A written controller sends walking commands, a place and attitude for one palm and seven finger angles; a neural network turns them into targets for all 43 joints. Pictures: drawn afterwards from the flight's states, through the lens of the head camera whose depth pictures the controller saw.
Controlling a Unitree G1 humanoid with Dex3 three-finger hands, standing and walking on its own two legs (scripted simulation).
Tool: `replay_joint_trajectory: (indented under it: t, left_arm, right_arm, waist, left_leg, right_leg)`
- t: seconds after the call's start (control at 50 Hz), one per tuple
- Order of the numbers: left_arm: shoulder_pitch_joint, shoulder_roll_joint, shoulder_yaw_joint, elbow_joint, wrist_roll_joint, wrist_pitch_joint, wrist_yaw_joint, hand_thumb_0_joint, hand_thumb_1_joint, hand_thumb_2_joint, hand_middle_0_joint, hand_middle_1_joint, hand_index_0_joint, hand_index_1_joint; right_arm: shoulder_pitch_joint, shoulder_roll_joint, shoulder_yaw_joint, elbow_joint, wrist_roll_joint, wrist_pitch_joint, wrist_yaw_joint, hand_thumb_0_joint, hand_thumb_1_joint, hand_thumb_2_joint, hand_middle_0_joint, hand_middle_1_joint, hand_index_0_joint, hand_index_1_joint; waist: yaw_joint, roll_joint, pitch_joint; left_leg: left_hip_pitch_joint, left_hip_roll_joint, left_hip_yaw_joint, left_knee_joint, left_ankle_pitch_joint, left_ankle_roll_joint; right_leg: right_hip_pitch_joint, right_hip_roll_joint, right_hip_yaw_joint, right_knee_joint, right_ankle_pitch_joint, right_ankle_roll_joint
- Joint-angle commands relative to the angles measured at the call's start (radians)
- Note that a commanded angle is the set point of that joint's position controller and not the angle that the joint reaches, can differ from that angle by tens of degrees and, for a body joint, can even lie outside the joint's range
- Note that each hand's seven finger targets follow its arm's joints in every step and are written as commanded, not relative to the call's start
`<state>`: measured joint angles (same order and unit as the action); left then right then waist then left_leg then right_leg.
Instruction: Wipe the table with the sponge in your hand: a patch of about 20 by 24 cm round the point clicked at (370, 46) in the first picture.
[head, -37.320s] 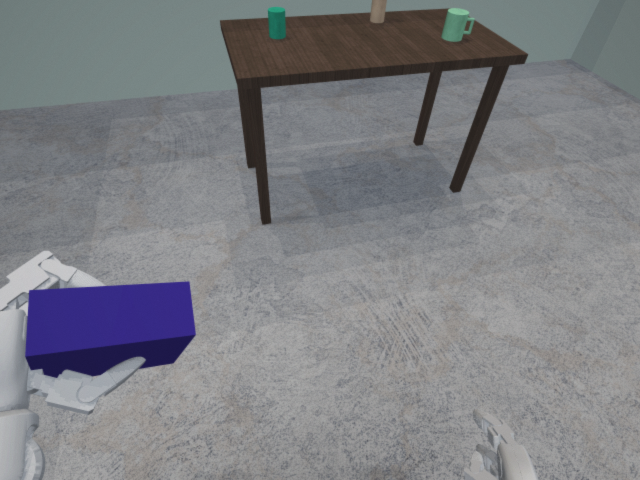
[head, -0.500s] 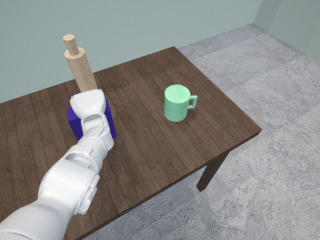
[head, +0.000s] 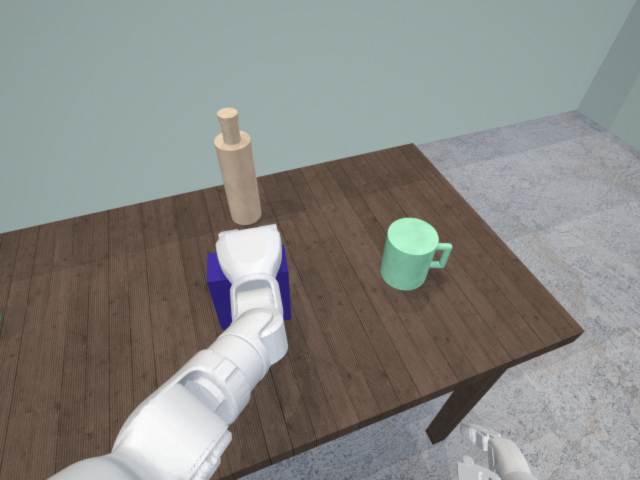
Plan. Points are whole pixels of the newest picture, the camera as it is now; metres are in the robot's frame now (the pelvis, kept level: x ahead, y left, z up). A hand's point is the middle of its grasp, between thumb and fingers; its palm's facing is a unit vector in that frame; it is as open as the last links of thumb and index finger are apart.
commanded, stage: wipe back along the third lane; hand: left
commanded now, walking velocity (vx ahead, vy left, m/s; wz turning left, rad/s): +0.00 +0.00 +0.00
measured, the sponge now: (253, 296) +0.38 +0.15 -0.03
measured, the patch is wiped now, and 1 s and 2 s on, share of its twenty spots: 1.00 1.00 1.00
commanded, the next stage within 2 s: slide back across to the middle lane in 1.84 s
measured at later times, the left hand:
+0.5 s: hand (270, 309) +0.33 +0.11 +0.02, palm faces -0.02 -0.05 -1.00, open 9.7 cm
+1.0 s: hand (280, 335) +0.30 +0.09 +0.02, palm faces -0.01 -0.07 -1.00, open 9.6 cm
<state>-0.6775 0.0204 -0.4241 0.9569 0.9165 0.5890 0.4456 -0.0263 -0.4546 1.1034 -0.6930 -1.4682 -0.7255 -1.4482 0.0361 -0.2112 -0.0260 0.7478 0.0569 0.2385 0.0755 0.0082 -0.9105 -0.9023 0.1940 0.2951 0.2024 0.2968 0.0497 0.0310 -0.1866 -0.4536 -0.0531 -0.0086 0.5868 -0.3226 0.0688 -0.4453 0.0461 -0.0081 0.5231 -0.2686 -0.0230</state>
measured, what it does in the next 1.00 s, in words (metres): stands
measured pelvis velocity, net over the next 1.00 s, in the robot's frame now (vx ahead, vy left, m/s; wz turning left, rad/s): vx -0.01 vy -0.04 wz -0.02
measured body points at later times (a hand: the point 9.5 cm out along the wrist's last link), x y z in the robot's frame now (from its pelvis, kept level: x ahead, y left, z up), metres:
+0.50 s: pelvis -0.02 -0.03 +0.00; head -0.02 -0.04 +0.45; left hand +0.33 +0.11 +0.07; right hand +0.19 -0.24 -0.10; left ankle -0.03 +0.07 -0.73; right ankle -0.02 -0.11 -0.73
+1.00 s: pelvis -0.01 -0.04 +0.01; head -0.04 -0.07 +0.45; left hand +0.29 +0.09 +0.07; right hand +0.23 -0.25 -0.08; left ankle -0.03 +0.07 -0.73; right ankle -0.02 -0.11 -0.73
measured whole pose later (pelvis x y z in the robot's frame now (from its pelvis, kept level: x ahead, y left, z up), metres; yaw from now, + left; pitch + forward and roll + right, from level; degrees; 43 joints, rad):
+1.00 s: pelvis -0.01 -0.04 +0.01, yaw -1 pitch +3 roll +0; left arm -0.26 0.07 -0.53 0.49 0.98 0.65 0.35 0.00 -0.45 1.09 -0.69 -1.48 -0.73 -1.46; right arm -0.02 -0.24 0.00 0.68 0.09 0.28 0.08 0.01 -0.91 -0.90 0.19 0.29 0.20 0.30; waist 0.09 0.06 -0.15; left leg -0.27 -0.02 0.00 0.50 -0.29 0.02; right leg -0.30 0.08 0.00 0.49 -0.25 -0.08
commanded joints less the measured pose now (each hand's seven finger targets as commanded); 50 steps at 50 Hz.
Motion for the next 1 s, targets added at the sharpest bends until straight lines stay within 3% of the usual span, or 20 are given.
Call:
replay_joint_trajectory:
  t: [0.0, 0.14, 0.24, 0.32, 0.36, 0.38, 0.44, 0.46, 0.5, 0.54, 0.56, 0.58, 0.62, 0.66, 0.74, 0.76, 0.88, 0.94, 0.96, 0.98]
  left_arm:
    - [-0.138, -0.092, -0.055, -0.138, 0.012, 0.025, -0.066, 0.000, 0.100, 1.300, -1.200, -1.600, -1.200, -1.600]
    - [-0.134, -0.078, -0.078, -0.206, 0.033, 0.049, -0.087, 0.000, 0.100, 1.300, -1.200, -1.600, -1.200, -1.600]
    - [-0.075, -0.079, -0.084, -0.238, 0.038, 0.047, -0.090, 0.000, 0.100, 1.300, -1.200, -1.600, -1.200, -1.600]
    - [-0.066, -0.050, -0.064, -0.249, 0.032, 0.047, -0.086, 0.000, 0.100, 1.300, -1.200, -1.600, -1.200, -1.600]
    - [-0.034, -0.026, -0.031, -0.255, 0.021, 0.045, -0.083, 0.000, 0.100, 1.300, -1.200, -1.600, -1.200, -1.600]
    - [-0.014, -0.035, -0.047, -0.274, 0.019, 0.046, -0.083, 0.000, 0.100, 1.300, -1.200, -1.600, -1.200, -1.600]
    - [0.009, -0.034, -0.052, -0.280, 0.016, 0.049, -0.085, 0.000, 0.100, 1.300, -1.200, -1.600, -1.200, -1.600]
    - [0.018, 0.006, -0.009, -0.293, 0.009, 0.048, -0.085, 0.000, 0.100, 1.300, -1.200, -1.600, -1.200, -1.600]
    - [-0.005, -0.039, -0.066, -0.300, 0.013, 0.050, -0.090, 0.000, 0.100, 1.300, -1.200, -1.600, -1.200, -1.600]
    - [0.024, -0.042, -0.068, -0.298, 0.013, 0.049, -0.092, 0.000, 0.100, 1.300, -1.200, -1.600, -1.200, -1.600]
    - [0.051, -0.012, -0.030, -0.314, 0.008, 0.044, -0.093, 0.000, 0.100, 1.300, -1.200, -1.600, -1.200, -1.600]
    - [0.088, -0.027, -0.051, -0.326, 0.008, 0.043, -0.095, 0.000, 0.100, 1.300, -1.200, -1.600, -1.200, -1.600]
    - [0.098, -0.045, -0.079, -0.342, 0.007, 0.041, -0.101, 0.000, 0.100, 1.300, -1.200, -1.600, -1.200, -1.600]
    - [0.120, -0.005, -0.038, -0.367, 0.004, 0.038, -0.104, 0.000, 0.100, 1.300, -1.200, -1.600, -1.200, -1.600]
    - [0.151, -0.015, -0.070, -0.397, 0.004, 0.047, -0.113, 0.000, 0.100, 1.300, -1.200, -1.600, -1.200, -1.600]
    - [0.149, -0.003, -0.053, -0.413, 0.002, 0.045, -0.115, 0.000, 0.100, 1.300, -1.200, -1.600, -1.200, -1.600]
    - [0.308, -0.042, -0.105, -0.521, 0.009, 0.045, -0.134, 0.000, 0.100, 1.300, -1.200, -1.600, -1.200, -1.600]
    - [0.306, -0.009, -0.094, -0.554, 0.016, 0.057, -0.140, 0.000, 0.100, 1.300, -1.200, -1.600, -1.200, -1.600]
    - [0.280, 0.014, -0.071, -0.572, 0.013, 0.059, -0.142, 0.000, 0.100, 1.300, -1.200, -1.600, -1.200, -1.600]
    - [0.262, -0.003, -0.090, -0.554, 0.018, 0.062, -0.138, 0.000, 0.100, 1.300, -1.200, -1.600, -1.200, -1.600]
  right_arm:
    - [-0.133, -0.126, -0.027, -0.144, 0.002, -0.002, -0.001, 0.000, -0.900, -0.900, 0.200, 0.300, 0.200, 0.300]
    - [-0.182, -0.124, -0.012, -0.163, 0.007, 0.016, -0.014, 0.000, -0.900, -0.900, 0.200, 0.300, 0.200, 0.300]
    - [-0.204, -0.119, -0.007, -0.180, 0.009, 0.016, -0.020, 0.000, -0.900, -0.900, 0.200, 0.300, 0.200, 0.300]
    - [-0.211, -0.119, -0.004, -0.186, 0.013, 0.014, -0.026, 0.000, -0.900, -0.900, 0.200, 0.300, 0.200, 0.300]
    - [-0.220, -0.122, -0.004, -0.189, 0.011, 0.008, -0.030, 0.000, -0.900, -0.900, 0.200, 0.300, 0.200, 0.300]
    - [-0.224, -0.119, 0.000, -0.200, 0.015, 0.007, -0.031, 0.000, -0.900, -0.900, 0.200, 0.300, 0.200, 0.300]
    - [-0.229, -0.118, 0.001, -0.201, 0.019, 0.002, -0.033, 0.000, -0.900, -0.900, 0.200, 0.300, 0.200, 0.300]
    - [-0.238, -0.121, 0.000, -0.201, 0.019, 0.001, -0.036, 0.000, -0.900, -0.900, 0.200, 0.300, 0.200, 0.300]
    - [-0.237, -0.117, 0.004, -0.205, 0.025, -0.003, -0.036, 0.000, -0.900, -0.900, 0.200, 0.300, 0.200, 0.300]
    - [-0.236, -0.118, 0.002, -0.205, 0.025, -0.009, -0.034, 0.000, -0.900, -0.900, 0.200, 0.300, 0.200, 0.300]
    - [-0.241, -0.121, -0.002, -0.207, 0.022, -0.011, -0.034, 0.000, -0.900, -0.900, 0.200, 0.300, 0.200, 0.300]
    - [-0.242, -0.119, -0.001, -0.213, 0.024, -0.012, -0.032, 0.000, -0.900, -0.900, 0.200, 0.300, 0.200, 0.300]
    - [-0.247, -0.119, 0.001, -0.217, 0.028, -0.012, -0.028, 0.000, -0.900, -0.900, 0.200, 0.300, 0.200, 0.300]
    - [-0.251, -0.124, -0.003, -0.215, 0.026, -0.014, -0.028, 0.000, -0.900, -0.900, 0.200, 0.300, 0.200, 0.300]
    - [-0.266, -0.121, 0.004, -0.221, 0.032, -0.017, -0.027, 0.000, -0.900, -0.900, 0.200, 0.300, 0.200, 0.300]
    - [-0.270, -0.124, 0.002, -0.222, 0.032, -0.018, -0.026, 0.000, -0.900, -0.900, 0.200, 0.300, 0.200, 0.300]
    - [-0.281, -0.117, -0.003, -0.245, 0.031, -0.011, 0.000, 0.000, -0.900, -0.900, 0.200, 0.300, 0.200, 0.300]
    - [-0.301, -0.124, 0.003, -0.242, 0.032, -0.007, 0.002, 0.000, -0.900, -0.900, 0.200, 0.300, 0.200, 0.300]
    - [-0.308, -0.125, 0.004, -0.238, 0.033, -0.009, -0.001, 0.000, -0.900, -0.900, 0.200, 0.300, 0.200, 0.300]
    - [-0.305, -0.120, 0.006, -0.234, 0.033, -0.012, -0.004, 0.000, -0.900, -0.900, 0.200, 0.300, 0.200, 0.300]
  waist:
    - [-0.035, -0.077, -0.247]
    - [-0.036, -0.106, -0.203]
    - [-0.017, -0.099, -0.199]
    - [-0.019, -0.125, -0.168]
    - [-0.005, -0.148, -0.164]
    - [-0.002, -0.127, -0.166]
    - [-0.004, -0.145, -0.143]
    - [0.008, -0.141, -0.145]
    - [-0.009, -0.127, -0.120]
    - [-0.003, -0.138, -0.125]
    - [0.013, -0.145, -0.144]
    - [0.013, -0.135, -0.153]
    - [0.005, -0.154, -0.123]
    - [0.013, -0.157, -0.118]
    - [0.010, -0.166, -0.081]
    - [0.015, -0.159, -0.082]
    - [0.032, -0.151, -0.140]
    - [0.021, -0.195, -0.084]
    - [0.027, -0.168, -0.075]
    - [0.016, -0.177, -0.057]
  left_leg:
    - [0.243, 0.082, -0.047, -0.024, 0.602, -0.061]
    - [0.210, 0.061, -0.039, -0.050, 0.455, -0.052]
    - [0.195, 0.050, -0.032, -0.066, 0.393, -0.049]
    - [0.173, 0.044, -0.024, -0.085, 0.307, -0.042]
    - [0.157, 0.038, -0.021, -0.094, 0.286, -0.039]
    - [0.159, 0.036, -0.016, -0.099, 0.271, -0.038]
    - [0.156, 0.031, -0.008, -0.108, 0.242, -0.035]
    - [0.149, 0.030, -0.012, -0.117, 0.228, -0.036]
    - [0.156, 0.029, -0.008, -0.119, 0.204, -0.033]
    - [0.158, 0.026, -0.006, -0.120, 0.204, -0.032]
    - [0.159, 0.024, -0.009, -0.121, 0.214, -0.030]
    - [0.167, 0.023, 0.000, -0.117, 0.224, -0.030]
    - [0.161, 0.022, -0.001, -0.117, 0.212, -0.028]
    - [0.162, 0.021, -0.004, -0.122, 0.213, -0.027]
    - [0.162, 0.017, 0.002, -0.127, 0.189, -0.027]
    - [0.166, 0.017, -0.001, -0.130, 0.195, -0.026]
    - [0.196, 0.014, 0.009, -0.103, 0.286, -0.022]
    - [0.181, 0.015, 0.002, -0.107, 0.273, -0.024]
    - [0.181, 0.015, -0.004, -0.116, 0.259, -0.025]
    - [0.185, 0.017, 0.001, -0.114, 0.247, -0.024]
  right_leg:
    - [0.138, -0.013, -0.026, 0.009, 0.474, -0.066]
    - [0.164, -0.011, -0.016, -0.007, 0.424, -0.075]
    - [0.185, -0.014, -0.008, -0.015, 0.387, -0.078]
    - [0.192, -0.014, 0.003, -0.038, 0.328, -0.074]
    - [0.215, -0.014, 0.019, -0.053, 0.327, -0.075]
    - [0.223, -0.018, 0.017, -0.053, 0.307, -0.072]
    - [0.227, -0.019, 0.029, -0.075, 0.281, -0.068]
    - [0.236, -0.017, 0.040, -0.084, 0.265, -0.071]
    - [0.213, -0.019, 0.033, -0.090, 0.226, -0.067]
    - [0.220, -0.018, 0.039, -0.094, 0.221, -0.067]
    - [0.241, -0.015, 0.047, -0.096, 0.240, -0.071]
    - [0.255, -0.020, 0.046, -0.091, 0.257, -0.068]
    - [0.243, -0.019, 0.051, -0.100, 0.249, -0.066]
    - [0.254, -0.016, 0.067, -0.106, 0.256, -0.068]
    - [0.247, -0.021, 0.076, -0.122, 0.218, -0.060]
    - [0.249, -0.017, 0.081, -0.123, 0.228, -0.065]
    - [0.317, -0.019, 0.081, -0.082, 0.394, -0.068]
    - [0.301, -0.020, 0.099, -0.092, 0.399, -0.062]
    - [0.287, -0.015, 0.104, -0.097, 0.369, -0.066]
    - [0.271, -0.017, 0.091, -0.097, 0.335, -0.060]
